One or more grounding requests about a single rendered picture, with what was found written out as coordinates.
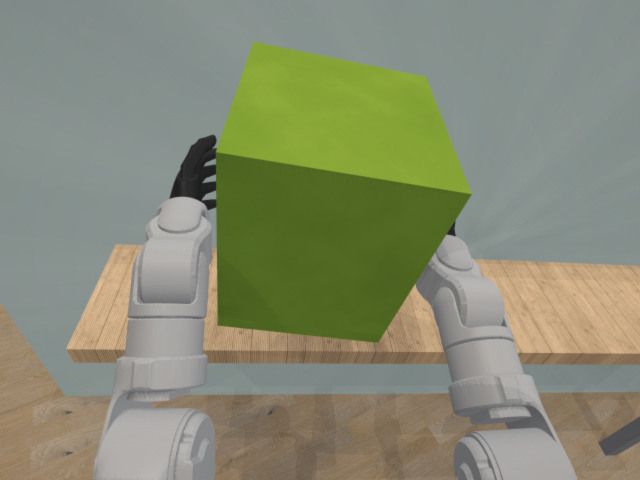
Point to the right robot upper arm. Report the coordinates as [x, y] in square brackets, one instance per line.
[510, 454]

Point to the robot right forearm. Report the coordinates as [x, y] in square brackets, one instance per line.
[488, 382]

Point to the left robot upper arm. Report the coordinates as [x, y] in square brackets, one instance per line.
[158, 444]

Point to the robot left forearm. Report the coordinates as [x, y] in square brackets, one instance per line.
[168, 301]

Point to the robot right hand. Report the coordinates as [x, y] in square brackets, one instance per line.
[452, 230]

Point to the robot left hand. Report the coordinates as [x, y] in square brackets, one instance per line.
[189, 180]

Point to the table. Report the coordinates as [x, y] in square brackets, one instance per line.
[559, 313]

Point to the carton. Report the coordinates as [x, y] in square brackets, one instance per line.
[336, 182]

